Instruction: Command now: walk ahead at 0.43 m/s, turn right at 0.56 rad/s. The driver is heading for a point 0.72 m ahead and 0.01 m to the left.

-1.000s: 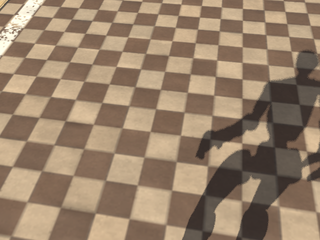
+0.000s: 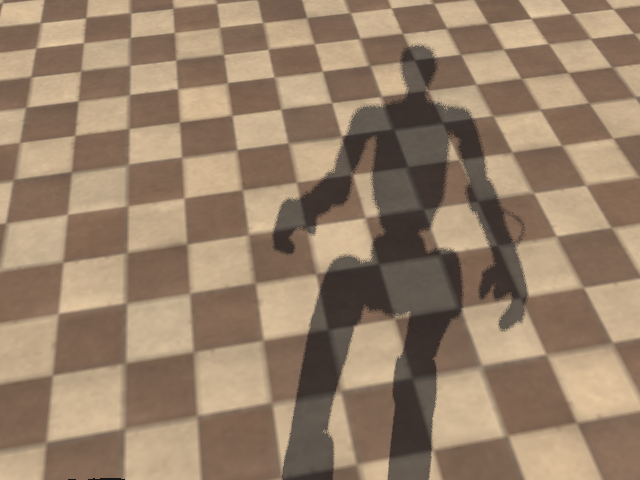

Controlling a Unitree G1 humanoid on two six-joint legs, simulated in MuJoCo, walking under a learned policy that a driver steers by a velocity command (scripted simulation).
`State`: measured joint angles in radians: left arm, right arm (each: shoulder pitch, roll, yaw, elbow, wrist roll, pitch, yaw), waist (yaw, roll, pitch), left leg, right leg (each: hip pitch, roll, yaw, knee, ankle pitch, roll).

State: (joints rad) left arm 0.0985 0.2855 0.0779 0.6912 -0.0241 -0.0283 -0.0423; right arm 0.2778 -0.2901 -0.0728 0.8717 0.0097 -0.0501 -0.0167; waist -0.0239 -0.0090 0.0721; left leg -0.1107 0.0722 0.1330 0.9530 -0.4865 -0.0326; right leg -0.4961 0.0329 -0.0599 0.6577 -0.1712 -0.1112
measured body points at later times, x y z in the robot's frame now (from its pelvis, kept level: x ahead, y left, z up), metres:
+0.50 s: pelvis +0.20 +0.02 +0.01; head +0.23 +0.02 +0.46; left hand +0.36 +0.27 -0.10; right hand +0.32 -0.25 -0.08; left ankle +0.30 +0.12 -0.71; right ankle +0.11 -0.07 -0.70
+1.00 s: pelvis +0.24 -0.01 +0.02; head +0.25 -0.01 +0.47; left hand +0.34 +0.24 -0.12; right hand +0.31 -0.28 -0.11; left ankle +0.31 +0.12 -0.71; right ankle +0.16 -0.12 -0.71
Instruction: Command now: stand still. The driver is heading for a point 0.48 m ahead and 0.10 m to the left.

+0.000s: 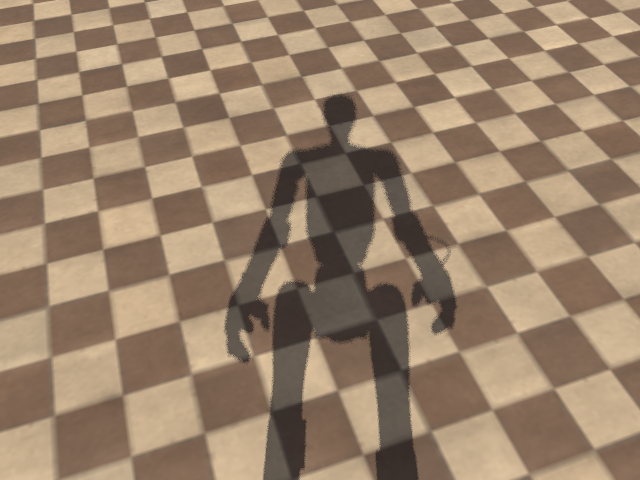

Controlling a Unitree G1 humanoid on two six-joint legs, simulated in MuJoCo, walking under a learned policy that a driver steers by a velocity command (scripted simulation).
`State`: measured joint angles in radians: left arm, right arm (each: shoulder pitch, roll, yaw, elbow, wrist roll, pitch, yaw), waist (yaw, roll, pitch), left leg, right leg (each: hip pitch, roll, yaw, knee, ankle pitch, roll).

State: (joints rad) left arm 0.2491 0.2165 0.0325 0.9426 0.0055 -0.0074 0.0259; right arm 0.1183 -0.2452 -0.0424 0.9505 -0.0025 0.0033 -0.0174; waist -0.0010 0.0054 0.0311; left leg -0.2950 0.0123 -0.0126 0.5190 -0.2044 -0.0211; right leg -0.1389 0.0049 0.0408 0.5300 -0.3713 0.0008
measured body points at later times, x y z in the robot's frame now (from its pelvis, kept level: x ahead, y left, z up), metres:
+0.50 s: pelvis +0.05 +0.03 -0.01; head +0.05 +0.04 +0.44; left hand +0.03 +0.29 -0.16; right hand +0.13 -0.25 -0.14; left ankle +0.06 +0.12 -0.74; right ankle -0.05 -0.12 -0.73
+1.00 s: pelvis +0.29 +0.00 -0.02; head +0.32 -0.01 +0.43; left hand +0.52 +0.23 -0.10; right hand +0.19 -0.26 -0.16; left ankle +0.07 +0.12 -0.72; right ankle +0.42 -0.10 -0.74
